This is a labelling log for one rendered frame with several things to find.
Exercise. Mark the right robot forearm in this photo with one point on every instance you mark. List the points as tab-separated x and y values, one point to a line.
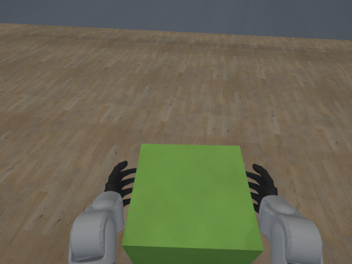
294	239

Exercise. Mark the robot left hand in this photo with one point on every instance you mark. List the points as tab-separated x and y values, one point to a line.
115	182

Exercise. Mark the robot right hand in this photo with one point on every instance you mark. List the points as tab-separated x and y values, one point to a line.
265	187

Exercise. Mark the left robot forearm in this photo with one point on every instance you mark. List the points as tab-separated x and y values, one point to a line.
93	236

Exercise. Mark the carton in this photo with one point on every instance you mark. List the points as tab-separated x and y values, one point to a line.
191	204

